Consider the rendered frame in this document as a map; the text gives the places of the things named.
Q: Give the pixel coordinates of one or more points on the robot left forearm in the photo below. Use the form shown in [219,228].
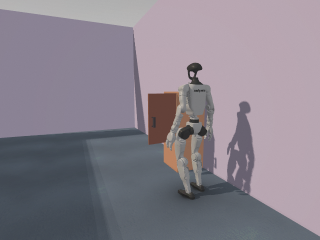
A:
[177,120]

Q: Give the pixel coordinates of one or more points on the handle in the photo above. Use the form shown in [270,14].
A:
[153,122]

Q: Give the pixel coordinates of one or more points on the robot right forearm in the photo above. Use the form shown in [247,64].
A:
[209,118]

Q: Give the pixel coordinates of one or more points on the robot right hand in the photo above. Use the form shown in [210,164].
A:
[210,131]

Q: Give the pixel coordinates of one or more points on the robot left hand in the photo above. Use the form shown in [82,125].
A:
[170,140]

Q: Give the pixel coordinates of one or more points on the robot left upper arm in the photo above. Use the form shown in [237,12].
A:
[183,89]

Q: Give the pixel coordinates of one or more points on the cupboard door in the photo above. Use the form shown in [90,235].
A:
[162,106]

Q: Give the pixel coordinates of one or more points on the right robot shin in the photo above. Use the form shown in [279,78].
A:
[197,168]

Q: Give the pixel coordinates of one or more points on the left robot foot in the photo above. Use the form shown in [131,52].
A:
[189,195]

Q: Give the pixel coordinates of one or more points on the robot right upper arm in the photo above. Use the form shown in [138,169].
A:
[209,99]

